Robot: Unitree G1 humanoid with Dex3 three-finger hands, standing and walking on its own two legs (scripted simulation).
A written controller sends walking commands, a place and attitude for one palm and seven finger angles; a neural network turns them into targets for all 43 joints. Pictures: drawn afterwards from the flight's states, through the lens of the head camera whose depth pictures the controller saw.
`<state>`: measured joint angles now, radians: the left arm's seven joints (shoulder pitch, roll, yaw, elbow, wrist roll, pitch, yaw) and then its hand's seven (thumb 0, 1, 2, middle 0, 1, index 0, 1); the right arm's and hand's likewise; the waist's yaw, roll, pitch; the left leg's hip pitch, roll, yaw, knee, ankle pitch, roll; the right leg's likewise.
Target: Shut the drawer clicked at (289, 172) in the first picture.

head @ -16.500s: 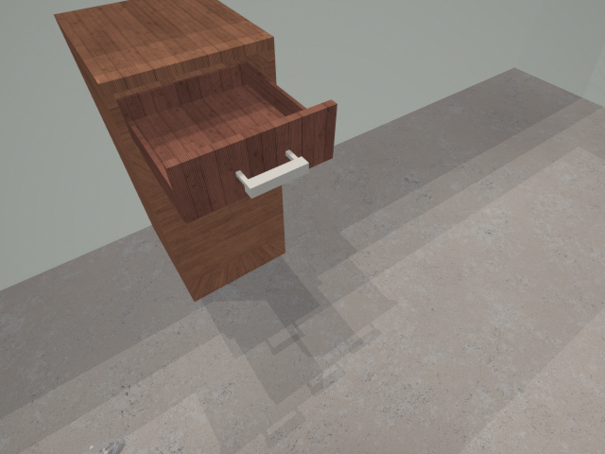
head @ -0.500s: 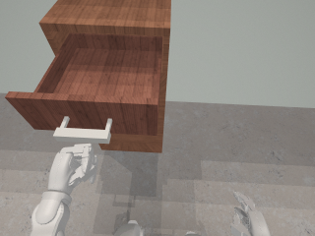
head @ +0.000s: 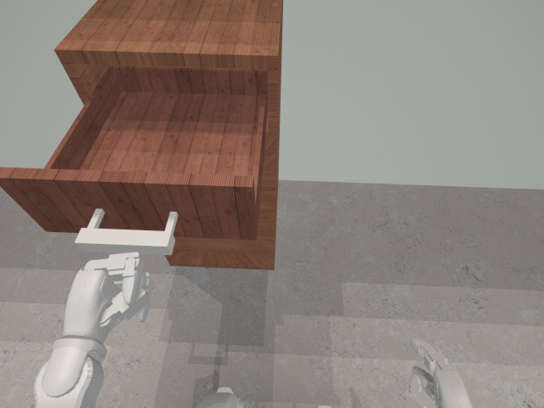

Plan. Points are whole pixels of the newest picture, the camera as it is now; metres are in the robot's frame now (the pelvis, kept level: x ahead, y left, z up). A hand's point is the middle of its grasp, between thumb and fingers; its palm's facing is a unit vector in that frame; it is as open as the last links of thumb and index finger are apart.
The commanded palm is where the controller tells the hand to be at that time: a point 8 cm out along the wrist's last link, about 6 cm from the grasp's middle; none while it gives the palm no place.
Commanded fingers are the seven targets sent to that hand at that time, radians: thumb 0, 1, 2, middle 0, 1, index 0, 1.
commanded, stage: push the drawer shut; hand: left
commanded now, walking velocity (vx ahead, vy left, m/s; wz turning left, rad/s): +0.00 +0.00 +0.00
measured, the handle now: (131, 228) +0.36 +0.22 +0.06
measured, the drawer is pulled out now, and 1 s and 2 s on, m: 0.28 0.19 0.07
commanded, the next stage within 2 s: none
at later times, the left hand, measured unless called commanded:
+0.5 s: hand (150, 256) +0.32 +0.19 +0.05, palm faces -0.02 -1.00 -0.05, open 3.0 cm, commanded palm +0.30 +0.24 +0.06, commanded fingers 0.00 0.90 0.90 -1.40 -1.60 -1.40 -1.60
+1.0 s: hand (162, 224) +0.37 +0.18 +0.05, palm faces -0.02 -1.00 -0.04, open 3.2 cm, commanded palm +0.36 +0.23 +0.06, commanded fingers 0.00 0.90 0.90 -1.40 -1.60 -1.40 -1.60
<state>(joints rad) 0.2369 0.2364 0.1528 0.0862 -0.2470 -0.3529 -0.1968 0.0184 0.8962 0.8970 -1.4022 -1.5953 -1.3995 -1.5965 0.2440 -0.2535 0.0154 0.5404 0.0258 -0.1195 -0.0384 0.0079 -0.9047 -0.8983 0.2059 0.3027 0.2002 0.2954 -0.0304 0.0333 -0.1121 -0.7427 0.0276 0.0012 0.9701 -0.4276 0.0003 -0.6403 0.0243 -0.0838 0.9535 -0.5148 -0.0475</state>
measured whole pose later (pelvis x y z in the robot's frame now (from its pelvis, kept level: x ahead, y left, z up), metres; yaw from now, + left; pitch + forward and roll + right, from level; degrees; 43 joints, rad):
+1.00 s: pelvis -0.01 +0.02 +0.00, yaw -1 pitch +13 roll -2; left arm -0.32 0.27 0.20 0.59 -0.19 -0.36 -0.17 0.02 0.86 0.91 -1.40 -1.60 -1.40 -1.60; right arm 0.29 -0.25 0.02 0.61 0.03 -0.06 -0.02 0.01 -0.91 -0.90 0.21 0.30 0.20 0.30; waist -0.06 0.03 -0.10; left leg -0.80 0.02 0.02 0.97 -0.41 0.02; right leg -0.70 0.02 -0.06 0.95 -0.48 -0.03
